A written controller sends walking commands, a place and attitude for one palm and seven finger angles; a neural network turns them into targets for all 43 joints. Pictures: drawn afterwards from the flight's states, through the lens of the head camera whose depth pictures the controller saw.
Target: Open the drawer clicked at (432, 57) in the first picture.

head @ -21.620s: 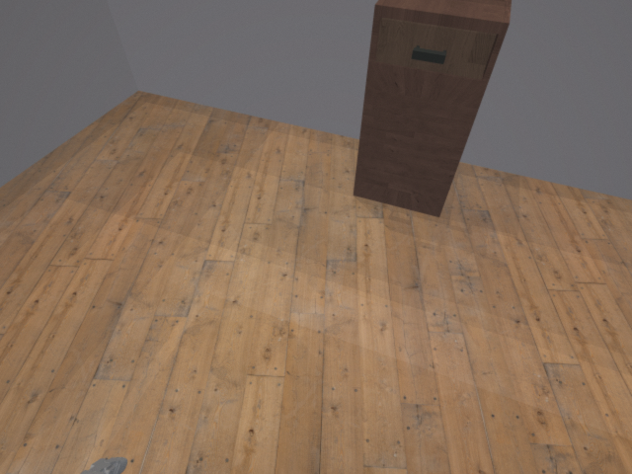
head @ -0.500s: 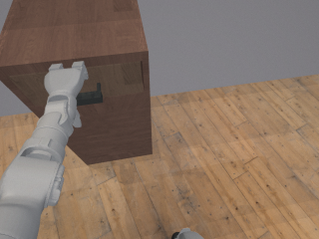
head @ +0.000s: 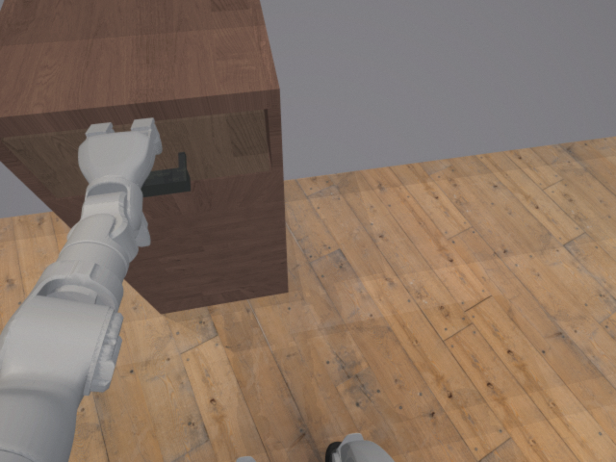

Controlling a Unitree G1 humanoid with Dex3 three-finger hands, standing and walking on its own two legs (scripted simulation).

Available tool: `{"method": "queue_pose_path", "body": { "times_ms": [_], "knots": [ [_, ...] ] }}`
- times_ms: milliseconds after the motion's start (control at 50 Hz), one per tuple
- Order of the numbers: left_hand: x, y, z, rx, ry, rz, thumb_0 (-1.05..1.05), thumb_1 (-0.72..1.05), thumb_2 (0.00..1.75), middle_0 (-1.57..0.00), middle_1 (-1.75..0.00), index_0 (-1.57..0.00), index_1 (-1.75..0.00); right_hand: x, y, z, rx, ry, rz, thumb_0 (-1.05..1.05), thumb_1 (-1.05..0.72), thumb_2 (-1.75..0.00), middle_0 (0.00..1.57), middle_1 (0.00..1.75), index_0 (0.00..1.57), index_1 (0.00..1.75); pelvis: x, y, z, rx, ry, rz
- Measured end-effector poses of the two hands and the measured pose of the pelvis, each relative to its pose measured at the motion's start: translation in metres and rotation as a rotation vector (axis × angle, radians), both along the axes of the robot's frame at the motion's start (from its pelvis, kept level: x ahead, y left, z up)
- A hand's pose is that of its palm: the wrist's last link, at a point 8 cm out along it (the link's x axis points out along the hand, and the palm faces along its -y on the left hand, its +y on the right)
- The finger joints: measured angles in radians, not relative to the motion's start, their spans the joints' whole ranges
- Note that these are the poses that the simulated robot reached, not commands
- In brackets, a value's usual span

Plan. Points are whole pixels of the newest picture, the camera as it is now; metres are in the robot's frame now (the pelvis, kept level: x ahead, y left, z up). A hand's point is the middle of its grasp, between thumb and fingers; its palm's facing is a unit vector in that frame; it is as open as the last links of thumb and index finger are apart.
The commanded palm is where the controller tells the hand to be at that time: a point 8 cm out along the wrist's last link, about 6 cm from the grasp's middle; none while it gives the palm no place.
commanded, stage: lower the fingers behind the handle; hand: left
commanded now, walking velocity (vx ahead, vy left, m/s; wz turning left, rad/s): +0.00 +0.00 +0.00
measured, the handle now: (153, 172) +0.55 +0.21 -0.02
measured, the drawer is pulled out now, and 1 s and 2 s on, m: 0.00 0.00 0.00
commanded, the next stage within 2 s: lift the fingers back up to retry in 1.30 s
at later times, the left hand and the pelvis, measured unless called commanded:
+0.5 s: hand (135, 193) +0.50 +0.22 +0.00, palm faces -0.07 +0.01 -1.00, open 13.8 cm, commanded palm +0.48 +0.21 +0.04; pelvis +0.00 +0.00 -0.01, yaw +0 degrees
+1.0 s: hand (137, 195) +0.50 +0.22 -0.01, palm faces -0.03 +0.05 -1.00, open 13.8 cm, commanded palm +0.48 +0.21 +0.01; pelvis -0.03 +0.00 -0.04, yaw +1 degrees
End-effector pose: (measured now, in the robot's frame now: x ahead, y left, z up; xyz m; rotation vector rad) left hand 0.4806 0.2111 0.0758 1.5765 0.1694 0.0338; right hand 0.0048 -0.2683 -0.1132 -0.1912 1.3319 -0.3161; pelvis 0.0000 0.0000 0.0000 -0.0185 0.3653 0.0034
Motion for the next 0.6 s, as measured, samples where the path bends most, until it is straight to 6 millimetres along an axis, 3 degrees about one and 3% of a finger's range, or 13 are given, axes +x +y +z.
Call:
{"method": "queue_pose_path", "body": {
  "times_ms": [300,600],
  "knots": [
    [-0.003,0.006,-0.026,0.000,-0.042,0.007,0.00,-0.49,0.30,-0.32,-1.20,-0.32,-1.20,-0.016,0.001,-0.012,0.007,0.068,0.005,0.00,-0.91,-0.90,0.20,0.30,0.21,0.30,-0.002,0.001,-0.012,-0.007,0.045,0.007],
    [0.001,0.007,-0.026,0.012,-0.034,-0.002,0.00,-0.49,0.30,-0.32,-1.27,-0.32,-1.21,-0.015,0.005,-0.019,0.004,0.056,0.017,0.00,-0.91,-0.90,0.20,0.30,0.21,0.30,-0.005,0.003,-0.019,-0.008,0.060,0.011]
  ]
}}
